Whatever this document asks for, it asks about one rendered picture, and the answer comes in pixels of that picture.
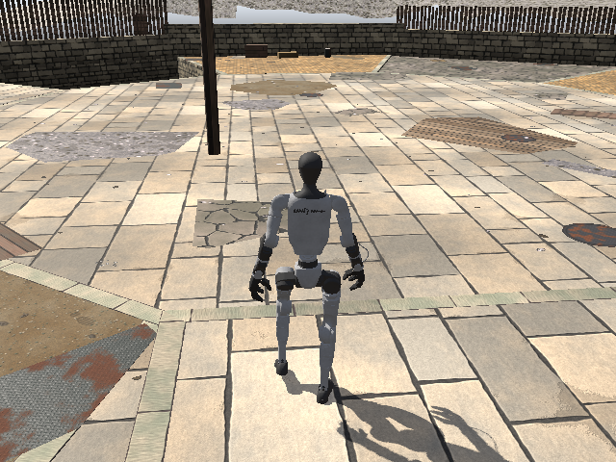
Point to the robot right forearm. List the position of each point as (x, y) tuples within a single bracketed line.
[(354, 255)]

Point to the robot left forearm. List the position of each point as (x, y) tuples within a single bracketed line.
[(262, 260)]

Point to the robot left foot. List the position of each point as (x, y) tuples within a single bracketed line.
[(281, 368)]

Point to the left robot upper arm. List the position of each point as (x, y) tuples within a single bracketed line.
[(278, 203)]

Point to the humanoid robot head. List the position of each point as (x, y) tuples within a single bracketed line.
[(310, 165)]

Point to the robot left hand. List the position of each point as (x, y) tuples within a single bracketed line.
[(254, 287)]

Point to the robot right hand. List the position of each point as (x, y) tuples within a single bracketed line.
[(355, 275)]

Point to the right robot upper arm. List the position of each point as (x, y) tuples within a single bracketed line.
[(339, 204)]

